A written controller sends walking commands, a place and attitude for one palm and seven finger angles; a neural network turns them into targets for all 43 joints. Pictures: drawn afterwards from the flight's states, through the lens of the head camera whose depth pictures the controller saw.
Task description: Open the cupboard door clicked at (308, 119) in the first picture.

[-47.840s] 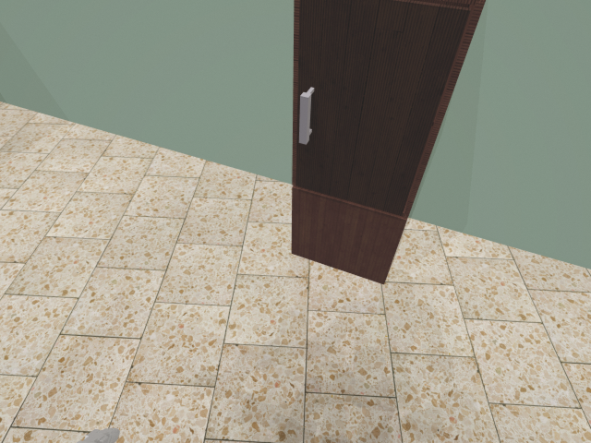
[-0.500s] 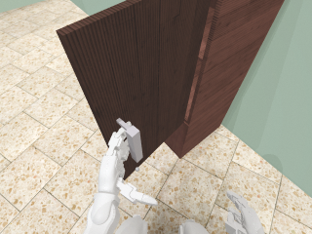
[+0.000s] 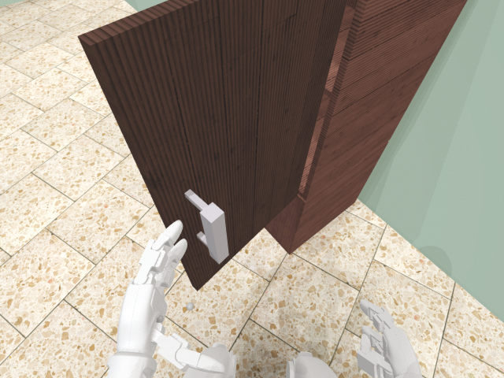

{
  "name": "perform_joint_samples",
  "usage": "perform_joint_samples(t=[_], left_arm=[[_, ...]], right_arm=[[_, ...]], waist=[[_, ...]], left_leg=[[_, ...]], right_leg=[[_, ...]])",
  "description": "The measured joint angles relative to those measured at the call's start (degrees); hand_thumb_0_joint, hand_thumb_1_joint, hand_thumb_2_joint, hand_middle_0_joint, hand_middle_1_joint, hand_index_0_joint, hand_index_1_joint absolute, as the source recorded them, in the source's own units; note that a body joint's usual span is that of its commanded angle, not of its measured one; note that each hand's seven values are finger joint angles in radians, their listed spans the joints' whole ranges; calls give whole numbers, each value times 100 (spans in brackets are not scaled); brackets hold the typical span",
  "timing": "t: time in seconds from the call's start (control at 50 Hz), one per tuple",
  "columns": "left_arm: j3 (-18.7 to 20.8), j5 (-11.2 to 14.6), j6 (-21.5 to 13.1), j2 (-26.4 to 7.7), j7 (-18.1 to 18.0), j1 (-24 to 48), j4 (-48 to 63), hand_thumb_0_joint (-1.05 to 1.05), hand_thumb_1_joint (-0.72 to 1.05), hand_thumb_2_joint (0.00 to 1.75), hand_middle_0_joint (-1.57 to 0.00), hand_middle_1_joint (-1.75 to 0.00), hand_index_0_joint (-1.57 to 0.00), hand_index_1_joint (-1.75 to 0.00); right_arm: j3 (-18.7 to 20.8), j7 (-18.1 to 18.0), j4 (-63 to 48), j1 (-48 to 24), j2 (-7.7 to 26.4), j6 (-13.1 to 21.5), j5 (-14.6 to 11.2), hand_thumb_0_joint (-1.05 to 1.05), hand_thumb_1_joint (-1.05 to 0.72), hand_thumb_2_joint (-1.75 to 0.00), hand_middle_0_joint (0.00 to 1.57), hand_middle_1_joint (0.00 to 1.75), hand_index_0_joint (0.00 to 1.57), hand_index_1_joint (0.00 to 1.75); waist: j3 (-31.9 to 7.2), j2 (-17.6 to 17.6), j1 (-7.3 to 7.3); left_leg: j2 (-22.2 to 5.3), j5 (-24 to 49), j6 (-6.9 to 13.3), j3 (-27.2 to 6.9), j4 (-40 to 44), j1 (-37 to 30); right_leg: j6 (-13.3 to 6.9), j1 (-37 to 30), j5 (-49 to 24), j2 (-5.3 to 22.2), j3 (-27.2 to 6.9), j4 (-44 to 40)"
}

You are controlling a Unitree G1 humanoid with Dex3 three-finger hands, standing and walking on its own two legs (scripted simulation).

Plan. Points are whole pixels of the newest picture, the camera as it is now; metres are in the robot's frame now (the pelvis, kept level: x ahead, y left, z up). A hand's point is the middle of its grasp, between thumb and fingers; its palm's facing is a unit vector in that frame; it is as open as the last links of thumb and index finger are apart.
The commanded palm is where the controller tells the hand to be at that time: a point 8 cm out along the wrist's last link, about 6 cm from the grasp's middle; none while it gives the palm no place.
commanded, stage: slide the hand sideways off the handle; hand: left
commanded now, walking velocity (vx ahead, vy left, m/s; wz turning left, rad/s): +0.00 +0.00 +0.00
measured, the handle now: (206, 228) +0.33 +0.10 +0.04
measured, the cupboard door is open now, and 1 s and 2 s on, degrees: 98 98 98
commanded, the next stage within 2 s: draw the hand back to the body in 0.38 s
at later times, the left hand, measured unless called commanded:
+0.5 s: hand (158, 339) +0.18 +0.14 +0.04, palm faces +0.04 -1.00 -0.03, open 16.3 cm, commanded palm +0.15 +0.20 +0.05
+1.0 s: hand (104, 314) +0.18 +0.17 +0.13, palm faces +0.02 -1.00 -0.07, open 16.1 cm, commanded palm +0.15 +0.24 +0.15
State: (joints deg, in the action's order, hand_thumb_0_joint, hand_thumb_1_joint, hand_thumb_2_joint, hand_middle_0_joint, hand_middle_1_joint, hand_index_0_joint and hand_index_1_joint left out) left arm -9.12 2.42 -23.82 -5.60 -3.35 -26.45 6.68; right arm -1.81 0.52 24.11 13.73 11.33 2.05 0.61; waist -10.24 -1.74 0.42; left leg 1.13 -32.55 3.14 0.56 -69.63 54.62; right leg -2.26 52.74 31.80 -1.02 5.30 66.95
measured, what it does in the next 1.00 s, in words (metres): stands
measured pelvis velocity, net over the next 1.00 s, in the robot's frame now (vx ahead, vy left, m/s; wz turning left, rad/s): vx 0.01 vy -0.01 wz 0.02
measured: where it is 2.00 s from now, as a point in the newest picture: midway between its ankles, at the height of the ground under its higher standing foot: outside the picture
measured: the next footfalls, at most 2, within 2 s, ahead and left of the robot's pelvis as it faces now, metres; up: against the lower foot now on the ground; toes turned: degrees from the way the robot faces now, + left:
none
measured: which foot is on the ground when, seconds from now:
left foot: down 0.00-1.00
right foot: down 0.00-1.00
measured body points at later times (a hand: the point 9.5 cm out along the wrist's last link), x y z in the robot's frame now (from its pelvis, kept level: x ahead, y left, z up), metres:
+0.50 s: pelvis -0.01 -0.03 -0.02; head +0.06 -0.03 +0.43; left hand +0.17 +0.19 +0.05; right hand +0.20 -0.25 -0.09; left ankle +0.01 +0.08 -0.64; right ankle +0.01 -0.10 -0.64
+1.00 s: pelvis +0.01 -0.01 +0.04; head +0.03 -0.01 +0.49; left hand +0.18 +0.23 +0.14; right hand +0.19 -0.24 -0.02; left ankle +0.01 +0.08 -0.64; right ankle +0.01 -0.10 -0.64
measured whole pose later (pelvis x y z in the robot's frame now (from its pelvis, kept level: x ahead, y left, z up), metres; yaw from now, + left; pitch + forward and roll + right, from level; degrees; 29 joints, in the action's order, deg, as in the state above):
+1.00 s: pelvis +0.01 -0.01 +0.04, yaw +1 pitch +11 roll -3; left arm 8.3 17.0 -16.5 -15.2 12.4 -35.2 17.3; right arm -1.4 -4.7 25.5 16.1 13.8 7.1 -3.0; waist -9.7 -3.2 0.5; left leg 0.2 -29.2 1.9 -1.7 -59.5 40.8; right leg -3.1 37.8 27.8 -2.6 6.8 54.9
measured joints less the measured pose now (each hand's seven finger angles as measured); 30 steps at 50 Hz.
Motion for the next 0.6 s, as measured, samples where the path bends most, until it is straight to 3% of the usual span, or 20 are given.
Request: perform_joint_samples(t=[0.12, 0.28, 0.48, 0.6], left_arm=[[261, 145, -126, -176, 251, -326, 144, -1, -50, 30, -16, -30, -16, -31], [662, 521, -263, -337, 702, -653, 379, -1, -50, 30, -15, -30, -15, -30], [1201, 1023, -207, -503, 1299, -737, 262, -1, -50, 30, -15, -30, -15, -30], [1297, 1109, -58, -657, 1465, -600, 525, -2, -50, 30, -15, -30, -15, -30]], right_arm=[[75, -60, -13, -36, 88, 69, -5, 1, -90, -90, 20, 30, 20, 30], [144, -172, 45, -109, 103, 155, -62, 1, -90, -90, 20, 30, 20, 30], [150, -331, 119, -160, 108, 263, -131, 1, -90, -90, 20, 30, 20, 30], [161, -399, 164, -121, 124, 287, -163, 1, -90, -90, 20, 30, 20, 30]], waist=[[-1, 22, 25], [-56, 5, 55], [-80, -16, 56], [-64, -24, 83]], left_leg=[[-20, -59, -62, -59, -152, 140], [-64, -106, -157, -148, -299, 268], [-110, -105, -257, -257, -417, 380], [-128, -90, -270, -280, -426, 338]], right_leg=[[-69, 134, 80, -17, 63, 161], [-164, 249, 142, -60, 154, 300], [-257, 334, 153, -106, 264, 393], [-278, 284, 130, -125, 286, 383]])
